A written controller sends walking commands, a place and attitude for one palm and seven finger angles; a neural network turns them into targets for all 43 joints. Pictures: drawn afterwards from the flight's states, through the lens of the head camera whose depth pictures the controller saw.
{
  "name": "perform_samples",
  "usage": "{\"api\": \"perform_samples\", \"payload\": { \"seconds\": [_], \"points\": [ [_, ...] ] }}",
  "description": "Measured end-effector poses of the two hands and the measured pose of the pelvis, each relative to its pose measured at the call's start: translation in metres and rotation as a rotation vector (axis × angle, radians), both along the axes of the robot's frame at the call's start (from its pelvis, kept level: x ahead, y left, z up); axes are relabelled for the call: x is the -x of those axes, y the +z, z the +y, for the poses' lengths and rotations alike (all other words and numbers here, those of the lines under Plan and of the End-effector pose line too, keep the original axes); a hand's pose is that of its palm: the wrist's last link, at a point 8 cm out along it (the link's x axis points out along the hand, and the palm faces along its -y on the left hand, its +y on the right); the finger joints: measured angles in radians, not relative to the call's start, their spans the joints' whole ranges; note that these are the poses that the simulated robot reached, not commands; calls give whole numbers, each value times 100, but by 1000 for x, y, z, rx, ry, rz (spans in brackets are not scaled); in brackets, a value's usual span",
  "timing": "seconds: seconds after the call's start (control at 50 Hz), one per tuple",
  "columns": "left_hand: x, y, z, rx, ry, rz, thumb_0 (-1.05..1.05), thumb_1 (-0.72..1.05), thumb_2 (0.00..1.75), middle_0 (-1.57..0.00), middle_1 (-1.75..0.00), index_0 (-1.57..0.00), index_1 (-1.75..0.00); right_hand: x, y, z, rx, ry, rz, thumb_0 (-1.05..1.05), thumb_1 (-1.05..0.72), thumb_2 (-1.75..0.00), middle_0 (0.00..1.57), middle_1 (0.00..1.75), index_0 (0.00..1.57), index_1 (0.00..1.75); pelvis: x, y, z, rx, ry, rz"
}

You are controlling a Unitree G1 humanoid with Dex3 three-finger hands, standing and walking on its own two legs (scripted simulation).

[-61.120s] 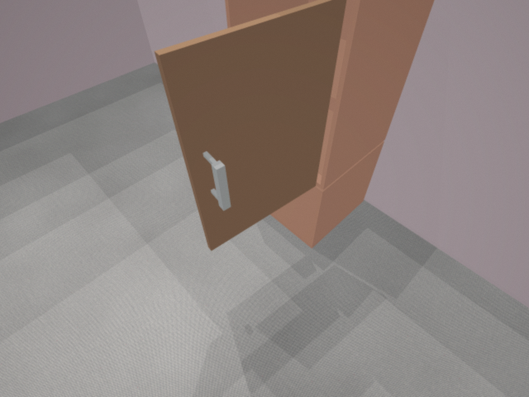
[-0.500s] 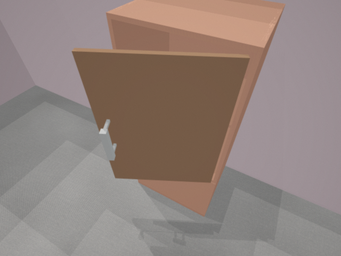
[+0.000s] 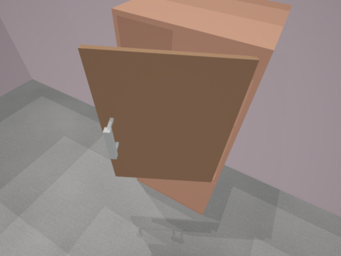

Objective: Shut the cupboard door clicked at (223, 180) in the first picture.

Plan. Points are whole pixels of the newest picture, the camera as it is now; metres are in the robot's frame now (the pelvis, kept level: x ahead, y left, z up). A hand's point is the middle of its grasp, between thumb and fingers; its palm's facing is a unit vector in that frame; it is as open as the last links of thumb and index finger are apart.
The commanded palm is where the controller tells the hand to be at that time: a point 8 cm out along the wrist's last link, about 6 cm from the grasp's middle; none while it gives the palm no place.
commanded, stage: look again from close up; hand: left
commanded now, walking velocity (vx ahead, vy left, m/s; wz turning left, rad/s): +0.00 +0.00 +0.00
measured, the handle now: (112, 139) +0.47 +0.22 -0.05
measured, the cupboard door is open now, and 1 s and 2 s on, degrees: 26 26 26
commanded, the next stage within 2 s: raise the hand and make a fist in 0.12 s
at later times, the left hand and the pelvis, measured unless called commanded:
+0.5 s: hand (92, 226) +0.19 +0.19 -0.03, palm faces +0.10 -0.99 -0.02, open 6.8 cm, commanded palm +0.11 +0.24 -0.07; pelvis -0.02 -0.01 -0.07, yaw +4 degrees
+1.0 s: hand (98, 233) +0.19 +0.19 -0.07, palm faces +0.01 -1.00 -0.02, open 4.4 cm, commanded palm +0.15 +0.24 -0.06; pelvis +0.01 -0.02 -0.12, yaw +4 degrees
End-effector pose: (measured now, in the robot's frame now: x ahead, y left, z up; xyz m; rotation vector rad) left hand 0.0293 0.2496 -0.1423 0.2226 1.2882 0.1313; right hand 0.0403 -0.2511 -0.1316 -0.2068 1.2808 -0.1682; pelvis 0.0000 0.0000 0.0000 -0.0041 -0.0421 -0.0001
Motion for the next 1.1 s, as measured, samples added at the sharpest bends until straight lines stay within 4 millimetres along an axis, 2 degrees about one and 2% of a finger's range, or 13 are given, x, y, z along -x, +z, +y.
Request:
{"api": "perform_samples", "payload": {
  "seconds": [0.24, 0.28, 0.38, 0.44, 0.48, 0.52, 0.56, 0.64, 0.7, 0.74, 0.82, 0.92, 1.1],
  "points": [
    [29, -9, -11, 39, 36, 78, 0, 91, 90, -20, -30, -20, -30, 0, -4, 24, -26, -3, 19, 0, -90, -89, 20, 30, 20, 30, -4, -1, 9, 3, 3, 7],
    [3, 7, -3, 44, 139, -101, 1, 91, 90, -20, -30, -21, -30, -6, 2, 25, 4, 13, -81, 1, -90, -89, 20, 30, 20, 30, -2, -5, 8, 1, 26, 0],
    [-95, 98, -1, 29, 137, -826, 1, 91, 90, -22, -33, -23, -33, -44, 13, 24, -6, 102, -417, 1, -90, -89, 20, 30, 20, 30, 3, -19, 4, -13, 85, 34],
    [-129, 122, -1, 76, 84, -1134, 1, 91, 90, -25, -36, -26, -36, -75, 9, 18, -17, 162, -547, 1, -90, -89, 20, 30, 20, 30, 10, -38, 1, -1, 93, 108],
    [-136, 121, -5, 122, -4, -1283, 0, 91, 90, -28, -39, -28, -39, -97, 6, 12, -8, 188, -625, 1, -90, -89, 20, 30, 20, 30, 14, -56, -4, 0, 76, 164],
    [-133, 106, -9, 162, -114, -1348, 0, 91, 90, -31, -42, -31, -42, -119, 3, 5, 6, 207, -697, 1, -90, -89, 20, 30, 20, 30, 17, -76, -8, 3, 63, 207],
    [-123, 83, -11, 206, -162, -1320, 0, 91, 90, -34, -46, -34, -46, -139, 1, 1, 21, 223, -754, 1, -90, -89, 20, 30, 20, 30, 18, -94, -13, 6, 58, 236],
    [-93, 48, -8, 235, -66, -1188, 1, 90, 90, -41, -53, -42, -53, -172, -4, 1, 42, 261, -819, 1, -90, -89, 20, 30, 20, 30, 14, -115, -18, 22, 66, 269],
    [-80, 53, -8, 181, -13, -1179, 1, 90, 90, -47, -59, -47, -59, -189, -9, 9, 39, 290, -822, 1, -90, -89, 20, 30, 20, 30, 7, -120, -20, 44, 76, 284],
    [-81, 64, -8, 145, -22, -1221, 2, 90, 90, -50, -63, -50, -63, -196, -17, 16, 26, 310, -806, 1, -90, -89, 20, 30, 20, 30, 4, -122, -21, 57, 83, 296],
    [-103, 78, -12, 141, -91, -1283, 2, 90, 90, -57, -71, -58, -71, -200, -37, 30, -20, 312, -754, 1, -90, -89, 20, 30, 20, 30, 0, -125, -23, 73, 88, 323],
    [-131, 74, -16, 211, -143, -1204, 1, 90, 90, -66, -81, -67, -81, -187, -54, 38, -74, 240, -678, 1, -90, -89, 20, 30, 20, 30, -5, -123, -23, 66, 77, 344],
    [-135, 83, -4, 183, -100, -1205, 1, 90, 90, -83, -99, -83, -99, -158, -55, 22, -33, 174, -596, 1, -90, -89, 20, 30, 20, 30, -11, -115, -17, 55, 67, 350]
  ]
}}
